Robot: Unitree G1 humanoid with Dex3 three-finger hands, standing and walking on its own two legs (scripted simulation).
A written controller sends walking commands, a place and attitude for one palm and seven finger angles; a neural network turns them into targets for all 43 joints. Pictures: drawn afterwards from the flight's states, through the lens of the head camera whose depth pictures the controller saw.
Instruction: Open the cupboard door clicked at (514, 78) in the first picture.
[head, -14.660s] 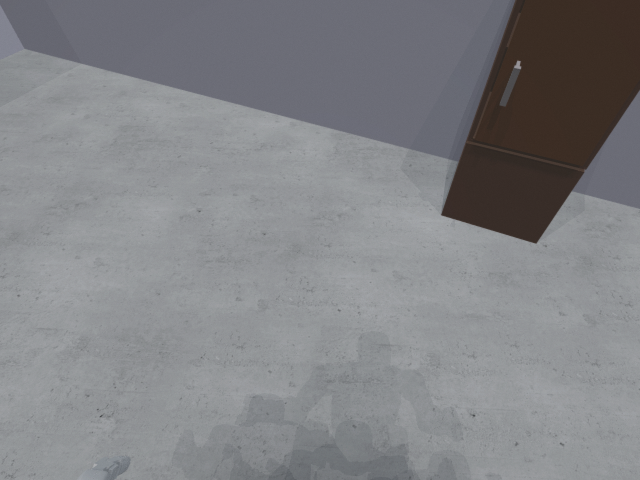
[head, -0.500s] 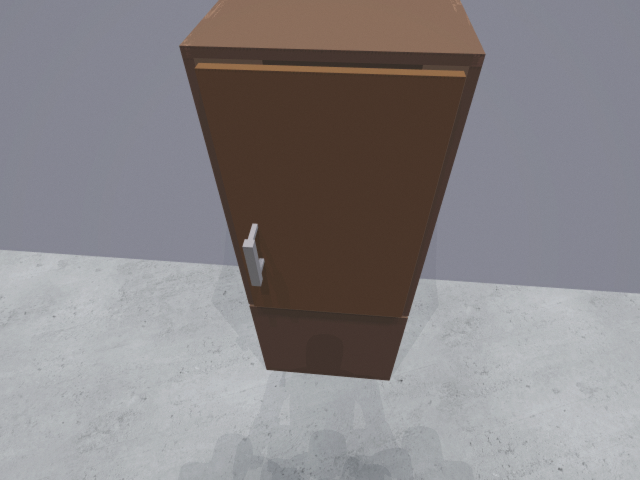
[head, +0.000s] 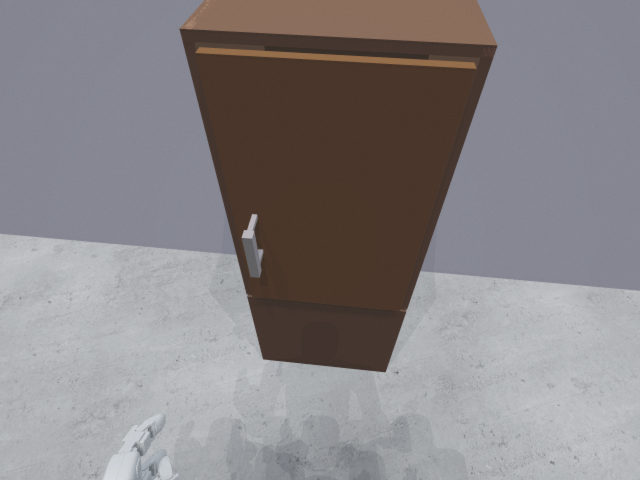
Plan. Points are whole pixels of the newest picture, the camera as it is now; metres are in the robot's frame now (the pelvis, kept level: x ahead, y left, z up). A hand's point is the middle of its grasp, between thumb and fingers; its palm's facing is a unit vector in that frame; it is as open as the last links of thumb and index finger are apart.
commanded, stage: raise the hand with hooked fingers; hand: left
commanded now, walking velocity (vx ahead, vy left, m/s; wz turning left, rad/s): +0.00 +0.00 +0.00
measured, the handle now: (254, 246) +0.54 +0.16 -0.11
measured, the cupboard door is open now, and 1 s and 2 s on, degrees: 0 0 0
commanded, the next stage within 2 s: move the hooked fingers beside the handle in 1.98 s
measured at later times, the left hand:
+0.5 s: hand (174, 452) +0.17 +0.20 -0.08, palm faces -0.06 -1.00 -0.05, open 9.8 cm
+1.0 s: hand (145, 427) +0.20 +0.25 -0.08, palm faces -0.07 -1.00 -0.05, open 12.7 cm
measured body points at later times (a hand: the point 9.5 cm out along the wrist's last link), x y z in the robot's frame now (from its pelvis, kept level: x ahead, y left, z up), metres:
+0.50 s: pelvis -0.05 -0.03 -0.12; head +0.03 -0.01 +0.32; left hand +0.17 +0.25 -0.07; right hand +0.16 -0.25 -0.19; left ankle -0.01 +0.11 -0.73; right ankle -0.01 -0.13 -0.73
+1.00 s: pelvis -0.05 +0.01 -0.11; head +0.04 +0.04 +0.33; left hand +0.20 +0.30 -0.07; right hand +0.12 -0.25 -0.17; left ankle -0.01 +0.11 -0.73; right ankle -0.01 -0.13 -0.73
